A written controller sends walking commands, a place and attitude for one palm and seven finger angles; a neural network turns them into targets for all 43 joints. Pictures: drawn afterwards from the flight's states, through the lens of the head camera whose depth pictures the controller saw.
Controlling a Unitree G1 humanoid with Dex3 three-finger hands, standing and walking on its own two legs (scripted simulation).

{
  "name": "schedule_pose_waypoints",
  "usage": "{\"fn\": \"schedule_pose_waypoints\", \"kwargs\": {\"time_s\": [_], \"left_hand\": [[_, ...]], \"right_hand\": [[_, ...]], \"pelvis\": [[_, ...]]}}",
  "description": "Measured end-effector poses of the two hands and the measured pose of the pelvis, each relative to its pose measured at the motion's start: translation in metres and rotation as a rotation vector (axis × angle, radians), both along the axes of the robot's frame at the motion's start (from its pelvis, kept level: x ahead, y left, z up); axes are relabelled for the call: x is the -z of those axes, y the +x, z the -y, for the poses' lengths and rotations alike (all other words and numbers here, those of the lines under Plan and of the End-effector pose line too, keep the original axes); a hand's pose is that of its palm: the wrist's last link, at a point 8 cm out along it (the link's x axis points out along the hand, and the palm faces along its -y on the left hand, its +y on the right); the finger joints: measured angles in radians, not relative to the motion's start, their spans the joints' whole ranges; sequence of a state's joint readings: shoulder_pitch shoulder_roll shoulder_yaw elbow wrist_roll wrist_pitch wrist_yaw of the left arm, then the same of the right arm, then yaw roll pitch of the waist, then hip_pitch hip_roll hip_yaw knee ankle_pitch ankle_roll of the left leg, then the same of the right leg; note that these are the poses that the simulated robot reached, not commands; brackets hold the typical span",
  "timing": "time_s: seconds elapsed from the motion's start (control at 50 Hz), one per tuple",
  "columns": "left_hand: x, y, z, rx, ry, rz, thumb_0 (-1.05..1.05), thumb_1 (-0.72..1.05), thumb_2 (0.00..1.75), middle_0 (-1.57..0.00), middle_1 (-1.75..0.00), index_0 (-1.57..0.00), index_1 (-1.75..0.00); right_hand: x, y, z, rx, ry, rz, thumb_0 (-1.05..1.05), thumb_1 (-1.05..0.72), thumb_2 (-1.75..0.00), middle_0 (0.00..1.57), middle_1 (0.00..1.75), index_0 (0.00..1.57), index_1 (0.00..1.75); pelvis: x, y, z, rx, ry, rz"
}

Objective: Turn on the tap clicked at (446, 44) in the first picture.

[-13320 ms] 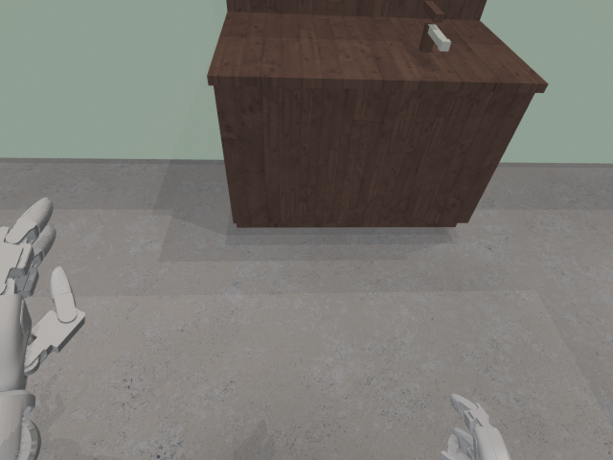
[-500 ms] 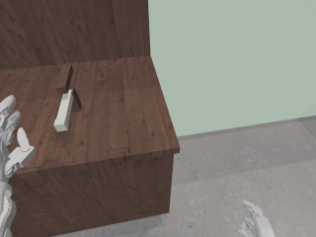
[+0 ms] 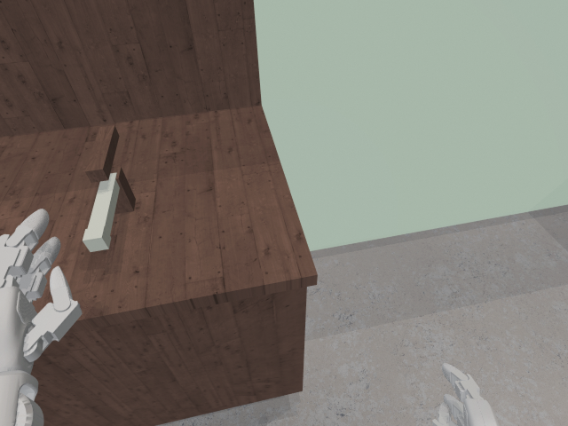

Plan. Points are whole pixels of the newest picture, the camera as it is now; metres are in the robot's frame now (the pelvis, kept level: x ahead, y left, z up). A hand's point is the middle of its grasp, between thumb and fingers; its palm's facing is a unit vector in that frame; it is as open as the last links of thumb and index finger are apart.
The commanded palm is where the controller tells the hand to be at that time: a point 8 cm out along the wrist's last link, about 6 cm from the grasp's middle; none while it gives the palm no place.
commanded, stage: turn the palm inward beside the body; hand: left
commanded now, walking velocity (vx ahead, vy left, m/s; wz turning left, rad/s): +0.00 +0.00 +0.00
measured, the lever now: (97, 239) +0.34 +0.34 +0.08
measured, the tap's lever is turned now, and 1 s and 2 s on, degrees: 0 0 0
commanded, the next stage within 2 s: reach beside the lever's end, fingers flat in 1.18 s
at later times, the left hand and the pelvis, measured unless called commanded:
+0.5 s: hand (72, 326) +0.18 +0.25 +0.14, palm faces +0.47 -0.87 -0.16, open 7.4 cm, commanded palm +0.12 +0.29 +0.15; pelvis -0.01 +0.02 +0.00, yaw +0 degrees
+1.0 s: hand (88, 331) +0.17 +0.23 +0.14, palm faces +0.49 -0.87 -0.12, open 7.4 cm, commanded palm +0.12 +0.28 +0.15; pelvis -0.01 +0.00 +0.00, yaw +1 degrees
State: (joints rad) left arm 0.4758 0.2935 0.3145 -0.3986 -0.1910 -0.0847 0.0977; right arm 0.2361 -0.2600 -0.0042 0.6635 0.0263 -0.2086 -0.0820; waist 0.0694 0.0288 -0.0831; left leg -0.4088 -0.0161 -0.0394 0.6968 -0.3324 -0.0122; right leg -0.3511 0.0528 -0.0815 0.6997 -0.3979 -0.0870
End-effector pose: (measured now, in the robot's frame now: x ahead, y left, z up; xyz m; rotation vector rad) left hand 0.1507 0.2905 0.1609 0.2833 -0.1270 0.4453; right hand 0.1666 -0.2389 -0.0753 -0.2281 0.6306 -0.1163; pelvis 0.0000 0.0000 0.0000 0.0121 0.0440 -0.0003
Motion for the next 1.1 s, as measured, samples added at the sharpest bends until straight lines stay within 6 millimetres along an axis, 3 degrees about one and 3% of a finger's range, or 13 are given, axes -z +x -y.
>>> {"fn": "schedule_pose_waypoints", "kwargs": {"time_s": [0.26, 0.44, 1.1], "left_hand": [[0.009, -0.009, -0.004, -0.027, -0.075, -0.026, 0.01, 0.90, 0.90, -0.20, -0.31, -0.20, -0.30], [0.013, -0.015, 0.000, -0.037, -0.101, -0.041, 0.01, 0.90, 0.90, -0.20, -0.31, -0.20, -0.30], [0.019, -0.021, 0.024, -0.073, -0.183, -0.072, 0.01, 0.90, 0.90, -0.20, -0.31, -0.20, -0.30]], "right_hand": [[-0.010, 0.009, -0.035, -0.048, 0.034, 0.065, 0.02, -0.90, -0.90, 0.21, 0.30, 0.20, 0.30], [-0.012, 0.012, -0.047, -0.075, 0.036, 0.071, 0.02, -0.90, -0.90, 0.21, 0.30, 0.20, 0.30], [-0.011, 0.013, -0.022, -0.058, 0.036, 0.077, 0.02, -0.90, -0.90, 0.21, 0.30, 0.20, 0.30]], "pelvis": [[-0.001, -0.007, -0.013, -0.002, -0.013, 0.015], [-0.001, -0.008, -0.019, -0.005, -0.014, 0.022], [-0.002, -0.006, 0.000, -0.012, -0.009, 0.030]]}}
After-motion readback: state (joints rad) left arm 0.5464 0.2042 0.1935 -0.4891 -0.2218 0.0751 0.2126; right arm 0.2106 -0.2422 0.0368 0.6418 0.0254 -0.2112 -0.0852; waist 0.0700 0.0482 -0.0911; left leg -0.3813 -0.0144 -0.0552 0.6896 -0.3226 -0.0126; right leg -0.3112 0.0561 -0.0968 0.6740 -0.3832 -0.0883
